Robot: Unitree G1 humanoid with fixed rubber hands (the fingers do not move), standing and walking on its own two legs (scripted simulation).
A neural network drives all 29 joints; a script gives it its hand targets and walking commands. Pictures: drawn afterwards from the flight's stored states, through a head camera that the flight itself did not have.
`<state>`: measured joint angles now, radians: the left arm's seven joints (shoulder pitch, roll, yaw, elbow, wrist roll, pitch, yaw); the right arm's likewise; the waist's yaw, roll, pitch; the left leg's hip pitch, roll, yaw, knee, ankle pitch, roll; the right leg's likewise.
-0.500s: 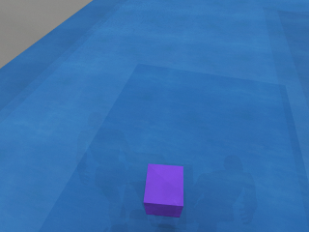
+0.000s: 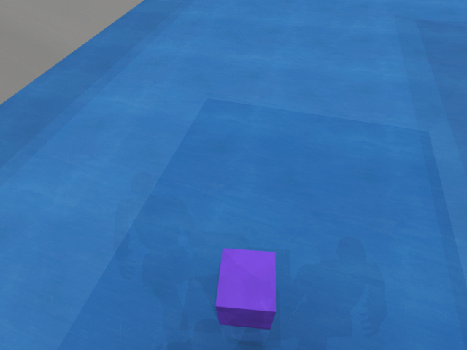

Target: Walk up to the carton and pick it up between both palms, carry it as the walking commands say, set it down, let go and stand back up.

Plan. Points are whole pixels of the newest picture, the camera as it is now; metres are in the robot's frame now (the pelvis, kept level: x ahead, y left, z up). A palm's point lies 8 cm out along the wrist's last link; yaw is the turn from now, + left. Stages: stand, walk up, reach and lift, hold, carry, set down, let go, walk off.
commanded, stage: reach and lift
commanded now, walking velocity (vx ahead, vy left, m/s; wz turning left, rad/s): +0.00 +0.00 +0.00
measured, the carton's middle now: (246, 289) +0.43 -0.02 -0.64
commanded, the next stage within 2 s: none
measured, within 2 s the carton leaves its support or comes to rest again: neither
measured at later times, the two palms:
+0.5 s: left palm (132, 327) +0.19 +0.23 -0.14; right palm (369, 345) +0.16 -0.23 -0.14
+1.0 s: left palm (164, 268) +0.33 +0.19 -0.18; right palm (347, 283) +0.28 -0.23 -0.18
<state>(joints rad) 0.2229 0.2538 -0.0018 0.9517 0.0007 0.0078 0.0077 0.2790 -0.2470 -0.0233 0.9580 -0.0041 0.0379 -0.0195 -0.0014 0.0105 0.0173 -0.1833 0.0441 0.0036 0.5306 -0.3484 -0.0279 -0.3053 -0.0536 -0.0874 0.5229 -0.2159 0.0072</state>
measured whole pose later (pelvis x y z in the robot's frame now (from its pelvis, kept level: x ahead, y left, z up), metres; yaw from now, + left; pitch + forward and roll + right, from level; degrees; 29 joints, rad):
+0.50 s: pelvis -0.01 +0.00 -0.02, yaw +0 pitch +20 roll +0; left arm -0.03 0.25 0.00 0.69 0.02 0.11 -0.04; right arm 0.03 -0.16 -0.07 0.63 0.00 0.14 -0.01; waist -0.04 0.01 -0.08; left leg -0.70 0.04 0.00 0.73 -0.38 -0.03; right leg -0.80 -0.06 -0.08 0.67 -0.21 0.01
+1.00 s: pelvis -0.05 +0.00 -0.06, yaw -1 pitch +33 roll +0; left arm -0.57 0.26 0.09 0.77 0.02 0.13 -0.04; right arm -0.48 -0.15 -0.18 0.65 0.00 0.16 -0.10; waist -0.04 0.01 -0.07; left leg -1.11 0.04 0.00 0.88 -0.36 -0.03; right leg -1.20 -0.06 -0.06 0.78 -0.17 0.00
